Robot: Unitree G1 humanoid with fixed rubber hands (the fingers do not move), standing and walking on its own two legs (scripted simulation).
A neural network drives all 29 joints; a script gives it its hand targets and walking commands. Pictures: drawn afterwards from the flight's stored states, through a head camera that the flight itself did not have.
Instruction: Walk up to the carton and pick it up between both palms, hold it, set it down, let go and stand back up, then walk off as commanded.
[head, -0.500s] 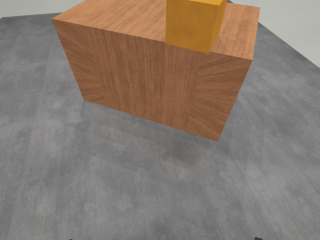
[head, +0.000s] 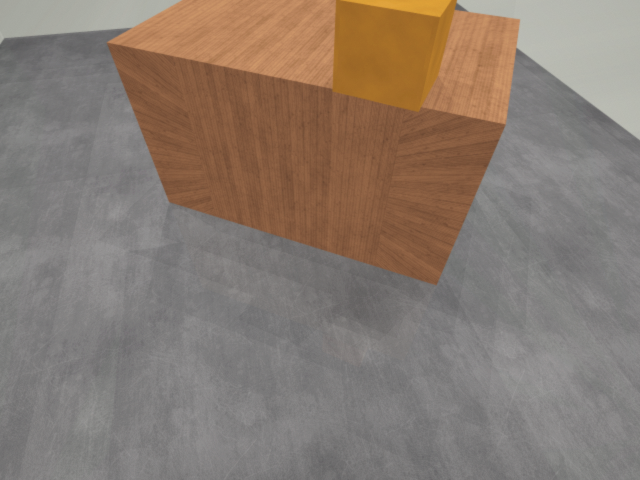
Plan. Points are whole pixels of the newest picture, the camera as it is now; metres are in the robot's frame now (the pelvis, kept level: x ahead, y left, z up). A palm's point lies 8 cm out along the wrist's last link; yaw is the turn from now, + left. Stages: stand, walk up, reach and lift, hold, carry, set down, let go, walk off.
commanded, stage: stand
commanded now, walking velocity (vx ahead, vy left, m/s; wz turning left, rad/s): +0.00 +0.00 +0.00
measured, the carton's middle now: (393, 41) +1.11 -0.18 +0.05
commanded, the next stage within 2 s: none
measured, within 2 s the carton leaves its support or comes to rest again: neither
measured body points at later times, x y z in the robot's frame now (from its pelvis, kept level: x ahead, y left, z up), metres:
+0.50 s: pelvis +0.01 +0.01 +0.00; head +0.01 +0.01 +0.45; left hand +0.08 +0.29 -0.14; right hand +0.09 -0.27 -0.14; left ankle +0.02 +0.11 -0.75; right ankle +0.01 -0.13 -0.75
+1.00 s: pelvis +0.02 +0.01 +0.00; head +0.03 +0.02 +0.45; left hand +0.09 +0.29 -0.14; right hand +0.10 -0.27 -0.14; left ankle +0.02 +0.11 -0.75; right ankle +0.01 -0.13 -0.75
